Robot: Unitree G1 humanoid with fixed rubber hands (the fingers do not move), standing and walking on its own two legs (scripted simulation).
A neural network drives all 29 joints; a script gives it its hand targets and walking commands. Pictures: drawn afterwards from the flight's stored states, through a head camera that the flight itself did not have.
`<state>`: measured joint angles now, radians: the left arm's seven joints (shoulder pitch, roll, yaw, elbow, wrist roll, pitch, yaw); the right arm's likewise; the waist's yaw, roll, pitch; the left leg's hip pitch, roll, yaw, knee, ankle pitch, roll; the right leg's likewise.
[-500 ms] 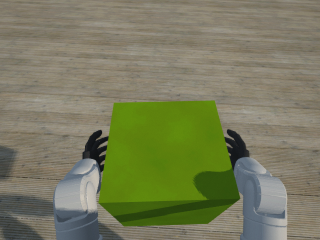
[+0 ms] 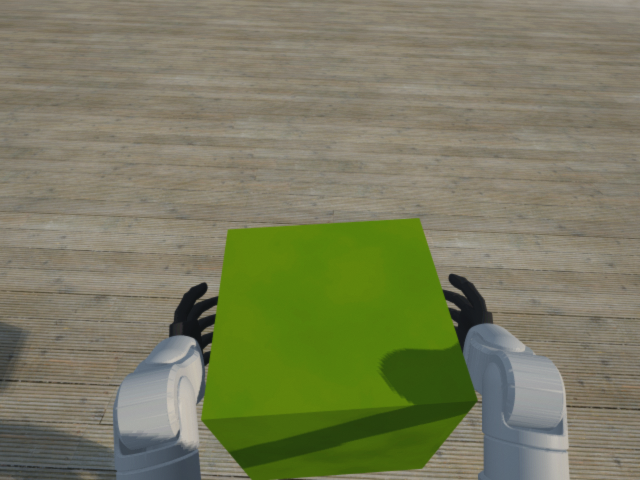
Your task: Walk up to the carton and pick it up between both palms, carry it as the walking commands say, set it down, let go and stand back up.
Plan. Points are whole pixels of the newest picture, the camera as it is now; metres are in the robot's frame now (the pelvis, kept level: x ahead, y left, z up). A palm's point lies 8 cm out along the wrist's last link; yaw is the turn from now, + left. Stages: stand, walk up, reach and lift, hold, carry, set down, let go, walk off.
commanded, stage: carry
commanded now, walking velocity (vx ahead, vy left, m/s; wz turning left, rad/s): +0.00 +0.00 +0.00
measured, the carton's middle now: (331, 357) +0.27 +0.01 +0.02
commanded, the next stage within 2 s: hold in 1.70 s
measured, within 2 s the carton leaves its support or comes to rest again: neither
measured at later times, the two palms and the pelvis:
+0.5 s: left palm (208, 334) +0.26 +0.15 +0.09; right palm (487, 334) +0.26 -0.17 +0.10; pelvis +0.00 -0.01 +0.00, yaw +0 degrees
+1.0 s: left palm (206, 318) +0.28 +0.16 +0.09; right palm (474, 322) +0.28 -0.17 +0.09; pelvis +0.02 +0.00 +0.00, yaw +0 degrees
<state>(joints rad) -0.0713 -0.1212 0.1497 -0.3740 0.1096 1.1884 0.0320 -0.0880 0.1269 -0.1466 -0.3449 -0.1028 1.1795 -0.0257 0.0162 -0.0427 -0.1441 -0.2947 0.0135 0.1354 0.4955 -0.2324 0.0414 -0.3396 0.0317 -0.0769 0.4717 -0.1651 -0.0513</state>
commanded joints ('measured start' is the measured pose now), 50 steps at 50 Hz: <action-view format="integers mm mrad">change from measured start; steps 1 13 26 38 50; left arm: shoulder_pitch -457 -482 -501 -503 -503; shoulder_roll -776 -766 -762 -742 -725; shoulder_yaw -776 -731 -729 -708 -686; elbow -18 -5 -1 12 36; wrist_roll -373 -362 -374 -364 -349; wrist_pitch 30 36 33 21 1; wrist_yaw -223 -214 -205 -195 -185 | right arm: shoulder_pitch -403 -494 -481 -484 -488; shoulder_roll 769 774 761 744 731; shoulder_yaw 711 742 708 692 676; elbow -11 -58 -48 -45 -27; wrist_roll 325 364 343 332 322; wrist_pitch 26 46 40 27 9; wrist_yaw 210 209 197 191 187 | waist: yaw -12 -14 -14 -15 -17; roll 98 0 38 45 43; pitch -74 -115 -133 -133 -126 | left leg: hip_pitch -32 1 33 50 74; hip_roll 171 82 108 124 125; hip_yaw -180 -114 -129 -142 -142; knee -166 -42 -66 -84 -85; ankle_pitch -111 -56 3 27 49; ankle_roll -10 -28 -17 -3 1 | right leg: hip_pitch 74 59 83 103 109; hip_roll -108 -176 -146 -140 -147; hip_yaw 135 234 174 148 146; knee -63 -214 -120 -68 -52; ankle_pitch -12 -167 15 81 108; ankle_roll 10 -11 -20 -18 -15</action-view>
